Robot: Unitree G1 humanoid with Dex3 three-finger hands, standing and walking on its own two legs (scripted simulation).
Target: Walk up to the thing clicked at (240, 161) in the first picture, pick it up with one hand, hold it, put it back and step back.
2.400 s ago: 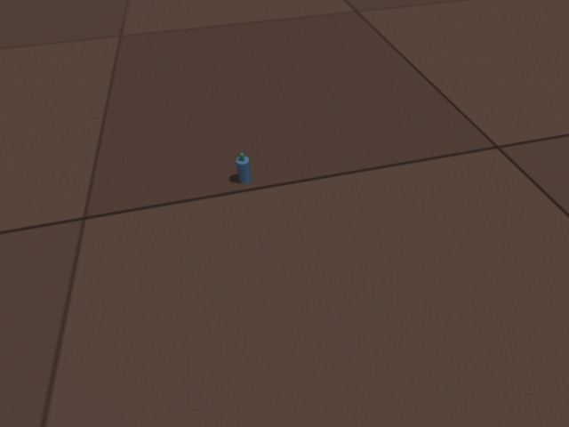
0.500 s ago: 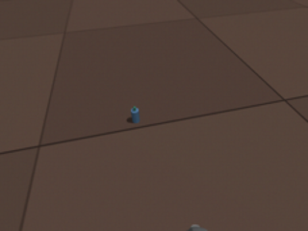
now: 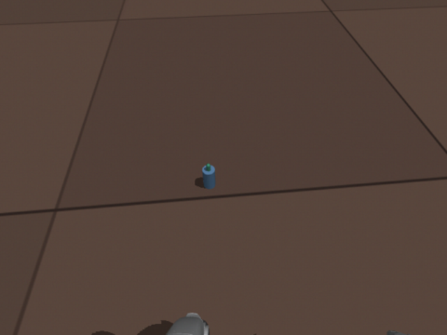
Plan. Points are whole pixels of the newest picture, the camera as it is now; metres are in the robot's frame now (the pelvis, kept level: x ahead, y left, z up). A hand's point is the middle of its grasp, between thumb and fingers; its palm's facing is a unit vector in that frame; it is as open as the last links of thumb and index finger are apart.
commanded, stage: walk up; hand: left
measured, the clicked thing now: (208, 174) +0.95 +0.18 -0.68
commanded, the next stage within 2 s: none
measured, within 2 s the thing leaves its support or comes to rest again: neither
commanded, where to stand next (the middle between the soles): +0.62 -0.02 m, yaw -1 degrees
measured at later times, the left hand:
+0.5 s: hand (129, 248) +0.31 +0.26 -0.12, palm faces -0.12 -0.91 -0.40, open 7.4 cm
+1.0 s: hand (146, 218) +0.39 +0.25 -0.14, palm faces +0.00 -0.93 -0.36, open 7.4 cm
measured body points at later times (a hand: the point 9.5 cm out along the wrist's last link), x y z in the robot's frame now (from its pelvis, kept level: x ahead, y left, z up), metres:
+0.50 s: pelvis +0.20 -0.02 +0.00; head +0.21 -0.04 +0.45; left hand +0.31 +0.31 -0.09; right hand +0.20 -0.35 -0.12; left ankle +0.14 +0.12 -0.73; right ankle +0.32 -0.16 -0.72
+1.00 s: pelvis +0.37 -0.03 +0.00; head +0.38 -0.02 +0.45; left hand +0.39 +0.30 -0.12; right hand +0.44 -0.36 -0.10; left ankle +0.48 +0.10 -0.72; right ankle +0.32 -0.15 -0.73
